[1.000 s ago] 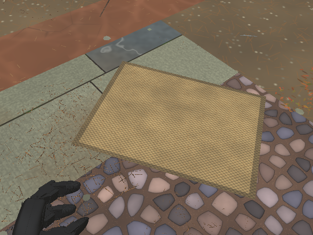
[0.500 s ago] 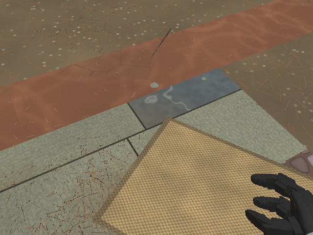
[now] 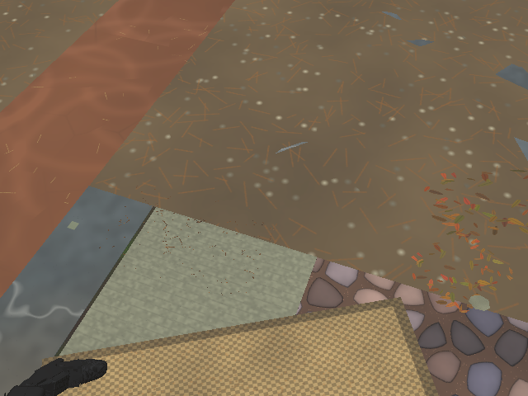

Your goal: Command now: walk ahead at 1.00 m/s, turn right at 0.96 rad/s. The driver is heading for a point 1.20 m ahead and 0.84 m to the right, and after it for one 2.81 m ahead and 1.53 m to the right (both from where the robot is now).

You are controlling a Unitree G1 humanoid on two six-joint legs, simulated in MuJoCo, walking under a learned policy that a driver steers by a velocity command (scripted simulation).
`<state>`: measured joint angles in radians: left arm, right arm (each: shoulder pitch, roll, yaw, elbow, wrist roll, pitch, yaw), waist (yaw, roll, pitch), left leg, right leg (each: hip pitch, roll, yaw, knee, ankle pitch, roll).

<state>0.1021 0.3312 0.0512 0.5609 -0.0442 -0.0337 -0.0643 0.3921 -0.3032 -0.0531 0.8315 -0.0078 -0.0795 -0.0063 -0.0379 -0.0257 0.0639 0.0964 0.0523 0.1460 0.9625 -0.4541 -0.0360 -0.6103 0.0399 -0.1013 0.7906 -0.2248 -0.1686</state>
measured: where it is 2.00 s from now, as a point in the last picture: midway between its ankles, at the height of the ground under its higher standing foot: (506, 116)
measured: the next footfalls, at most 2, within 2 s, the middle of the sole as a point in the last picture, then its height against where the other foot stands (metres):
left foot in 0.40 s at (232, 331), level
right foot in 0.90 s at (404, 255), level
